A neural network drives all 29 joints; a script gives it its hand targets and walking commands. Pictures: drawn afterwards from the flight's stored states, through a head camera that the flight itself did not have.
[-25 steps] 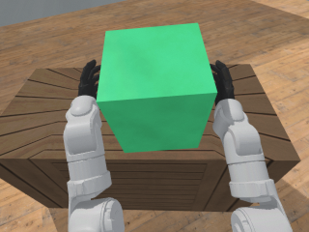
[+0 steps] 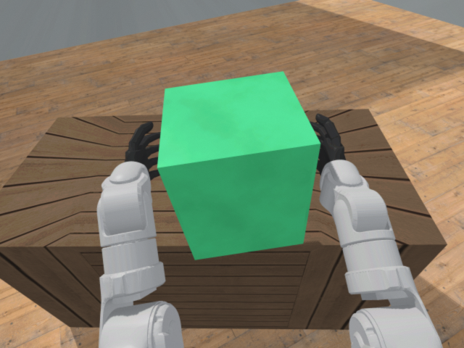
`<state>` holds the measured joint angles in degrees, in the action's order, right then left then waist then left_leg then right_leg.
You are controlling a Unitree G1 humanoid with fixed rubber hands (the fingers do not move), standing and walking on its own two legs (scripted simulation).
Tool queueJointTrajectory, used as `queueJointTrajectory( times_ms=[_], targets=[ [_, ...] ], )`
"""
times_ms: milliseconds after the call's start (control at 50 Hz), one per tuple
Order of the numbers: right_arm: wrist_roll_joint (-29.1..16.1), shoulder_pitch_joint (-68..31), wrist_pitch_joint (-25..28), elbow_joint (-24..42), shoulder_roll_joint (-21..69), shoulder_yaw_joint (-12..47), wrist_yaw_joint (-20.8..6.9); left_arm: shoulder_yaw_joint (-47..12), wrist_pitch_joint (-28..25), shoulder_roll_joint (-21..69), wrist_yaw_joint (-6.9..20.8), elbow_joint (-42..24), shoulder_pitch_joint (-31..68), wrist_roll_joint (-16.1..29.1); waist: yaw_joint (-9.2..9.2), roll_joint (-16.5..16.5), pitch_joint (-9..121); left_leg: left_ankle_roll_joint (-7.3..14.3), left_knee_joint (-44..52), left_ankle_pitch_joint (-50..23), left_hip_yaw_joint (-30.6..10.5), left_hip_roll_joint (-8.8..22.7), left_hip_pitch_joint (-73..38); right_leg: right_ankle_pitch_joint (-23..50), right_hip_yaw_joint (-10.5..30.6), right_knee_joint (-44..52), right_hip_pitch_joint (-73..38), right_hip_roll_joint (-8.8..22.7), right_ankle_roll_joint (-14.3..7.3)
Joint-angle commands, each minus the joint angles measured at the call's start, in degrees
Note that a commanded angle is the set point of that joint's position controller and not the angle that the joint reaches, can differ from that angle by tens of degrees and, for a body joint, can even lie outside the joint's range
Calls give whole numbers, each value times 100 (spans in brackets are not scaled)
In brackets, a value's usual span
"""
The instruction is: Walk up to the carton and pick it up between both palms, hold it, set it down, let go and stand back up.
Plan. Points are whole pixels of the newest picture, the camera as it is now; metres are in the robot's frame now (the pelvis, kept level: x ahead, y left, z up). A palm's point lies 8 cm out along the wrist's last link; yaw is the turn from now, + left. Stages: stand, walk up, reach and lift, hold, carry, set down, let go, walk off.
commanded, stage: hold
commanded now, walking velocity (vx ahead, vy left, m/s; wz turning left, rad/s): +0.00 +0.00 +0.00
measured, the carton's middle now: (237, 169) +0.39 -0.01 +0.11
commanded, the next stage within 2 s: none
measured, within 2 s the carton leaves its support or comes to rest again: neither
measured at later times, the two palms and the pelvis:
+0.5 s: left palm (139, 159) +0.35 +0.14 +0.20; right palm (330, 153) +0.35 -0.16 +0.18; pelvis +0.00 -0.01 +0.00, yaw -1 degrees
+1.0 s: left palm (147, 166) +0.35 +0.13 +0.17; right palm (336, 156) +0.35 -0.17 +0.17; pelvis +0.00 -0.01 +0.00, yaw +0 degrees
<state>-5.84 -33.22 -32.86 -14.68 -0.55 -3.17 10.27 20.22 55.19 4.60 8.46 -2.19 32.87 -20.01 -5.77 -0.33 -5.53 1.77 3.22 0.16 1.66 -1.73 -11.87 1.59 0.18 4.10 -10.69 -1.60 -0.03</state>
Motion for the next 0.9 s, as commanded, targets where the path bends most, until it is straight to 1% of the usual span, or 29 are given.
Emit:
queueJointTrajectory(
  times_ms=[0,60,80,100,140,180,200,220,260,280,320,340,380,400,420,440,460,520,540,580,620,640,700,740,760,780,800,840,880],
  targets=[
    [-398,-3177,401,910,1821,1011,-264,-1687,-647,1651,591,-802,3274,958,153,-14,807,-95,211,491,71,159,1076,-780,-35,-223,167,55,233],
    [-1037,-4242,830,2761,2700,2438,-399,-3088,-1177,2535,95,-2526,4079,1590,361,-305,4319,-51,-43,-1735,-57,191,-42,1319,43,-713,-335,53,158],
    [-1123,-4359,887,3105,2730,2754,-413,-3395,-1222,2696,-82,-2669,3926,1680,379,-306,5160,-70,-156,-2313,-104,178,-566,1790,73,-804,-298,31,146],
    [-1029,-4005,849,3002,2581,2770,-424,-3373,-1163,2652,-207,-2312,3423,1578,349,-265,5303,-129,-264,-2562,-140,181,-880,1944,61,-786,-200,4,118],
    [-416,-2769,637,1961,1737,2248,-408,-2751,-878,2266,-173,-1025,2157,1101,195,-48,4273,-209,-310,-2068,-90,207,-977,1467,16,-457,121,-18,154],
    [128,-1834,409,695,1048,1349,-368,-1826,-520,1671,153,336,1393,602,9,-42,1990,-238,-117,-678,9,236,-457,254,-61,49,469,0,252],
    [291,-1581,302,180,794,894,-349,-1335,-373,1415,328,764,1219,456,-48,-13,910,-228,-6,-81,73,246,-139,-313,-102,225,549,-45,319],
    [351,-1543,222,-215,700,554,-347,-927,-293,1242,479,1099,1277,361,-103,58,193,-189,74,434,130,217,107,-786,-112,301,590,-63,366],
    [309,-1771,145,-583,895,274,-322,-477,-332,1060,675,1103,1695,331,-52,332,-504,-130,61,585,187,97,481,-1035,-16,274,503,-76,377],
    [225,-2147,167,-631,1108,258,-339,-433,-440,1028,720,977,2230,382,44,472,-491,-116,59,607,205,52,716,-1117,21,183,501,-56,358],
    [-188,-2752,362,89,1866,824,-351,-971,-759,1480,673,-65,2916,705,198,363,473,-88,78,-102,77,75,907,-290,116,-95,82,11,265],
    [-447,-3118,501,721,2192,1280,-335,-1475,-933,1817,583,-832,3339,946,213,178,1433,-91,100,-730,30,77,821,565,117,-314,-298,23,230],
    [-1203,-3699,786,2397,2934,2589,-280,-2788,-1182,2594,289,-2594,3670,1530,326,-177,3829,-123,-89,-2772,-60,51,174,2908,204,-856,-1195,20,191],
    [-1427,-3889,877,3013,3075,3000,-239,-3228,-1217,2743,112,-3069,3626,1695,366,-287,4818,-164,-199,-3462,-110,38,-131,3809,277,-1075,-1535,49,136],
    [-1505,-3643,866,3369,3031,3308,-194,-3490,-1154,2746,-35,-3209,3123,1742,357,-278,5291,-219,-245,-3825,-179,41,-303,4413,348,-1173,-1781,71,89],
    [-1298,-3068,744,3151,2703,3219,-153,-3434,-993,2577,-94,-2803,2522,1609,299,-234,5137,-283,-286,-3727,-170,44,-413,4253,335,-1110,-1671,63,98],
    [-1060,-2735,627,2909,2324,3011,-120,-3328,-822,2321,-68,-2359,2177,1476,154,-171,4671,-299,-293,-3196,-170,50,-446,3755,274,-960,-1340,66,147],
    [-160,-1214,278,943,1024,1624,-56,-2154,-244,1479,349,-431,1066,718,-144,-304,1494,-351,-81,-748,7,139,-164,908,63,-82,-136,82,313],
    [3,-1093,188,578,831,1185,-33,-1738,-75,1340,493,12,892,550,-170,-299,557,-304,41,-133,76,145,9,181,-6,109,66,48,352],
    [88,-1376,67,58,739,553,-42,-1015,12,1023,716,589,1172,426,-130,-9,-551,-194,110,705,201,125,423,-933,-60,248,316,-1,417],
    [-41,-2049,127,63,1197,475,-103,-864,-226,1212,787,377,2072,533,8,170,-583,-109,111,748,210,61,826,-1107,23,105,363,50,364],
    [-215,-2516,218,313,1556,767,-133,-994,-454,1317,769,-65,2655,678,107,363,-150,-63,88,629,161,56,969,-1044,120,33,252,116,307],
    [-844,-3711,667,1842,2561,1963,-235,-2341,-1126,2185,447,-1949,3911,1373,246,53,2627,-48,141,-776,2,168,608,691,50,-601,-432,92,243],
    [-1249,-4121,898,2871,2927,2906,-271,-3173,-1361,2524,50,-2826,4001,1679,379,-79,4662,-37,-19,-2216,-103,186,-207,2220,104,-962,-860,66,182],
    [-1241,-3907,897,3038,2838,3100,-283,-3342,-1323,2622,-111,-2788,3603,1669,378,-34,5075,-72,-91,-2644,-145,177,-522,2617,130,-1019,-877,42,157],
    [-1025,-3545,833,2967,2536,3046,-301,-3179,-1176,2514,-191,-2133,2861,1487,394,133,4992,-95,-161,-2601,-164,182,-652,2596,122,-969,-784,38,176],
    [-704,-2924,702,2398,2118,2739,-302,-2814,-993,2275,-161,-1341,2161,1201,319,166,4378,-117,-155,-2129,-133,197,-727,2223,88,-783,-547,28,213],
    [-66,-1813,487,1145,1266,1820,-279,-1837,-587,1710,115,109,1162,632,173,266,2291,-158,-32,-853,-28,236,-372,1033,25,-270,-100,55,329],
    [319,-1402,272,120,728,777,-214,-944,-236,1302,483,1013,863,276,-18,115,425,-168,80,128,118,177,-38,-237,-28,173,114,15,387]
  ],
)
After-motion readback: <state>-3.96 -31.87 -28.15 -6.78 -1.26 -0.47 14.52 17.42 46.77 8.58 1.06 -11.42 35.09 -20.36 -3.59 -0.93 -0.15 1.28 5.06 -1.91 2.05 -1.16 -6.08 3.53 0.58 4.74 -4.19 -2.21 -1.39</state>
